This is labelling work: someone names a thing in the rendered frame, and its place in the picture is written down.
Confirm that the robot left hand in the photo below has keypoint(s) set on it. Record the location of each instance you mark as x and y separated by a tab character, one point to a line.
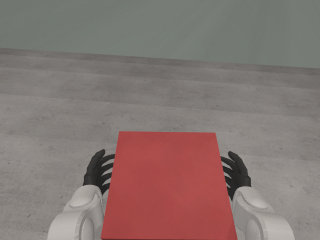
94	174

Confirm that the robot right forearm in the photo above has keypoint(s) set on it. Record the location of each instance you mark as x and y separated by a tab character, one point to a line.
256	218

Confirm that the robot right hand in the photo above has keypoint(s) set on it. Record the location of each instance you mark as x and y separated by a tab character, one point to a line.
238	173

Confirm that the carton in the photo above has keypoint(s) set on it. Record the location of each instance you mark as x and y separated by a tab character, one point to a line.
168	186

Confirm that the robot left forearm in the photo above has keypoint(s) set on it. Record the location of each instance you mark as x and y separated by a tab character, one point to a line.
81	216

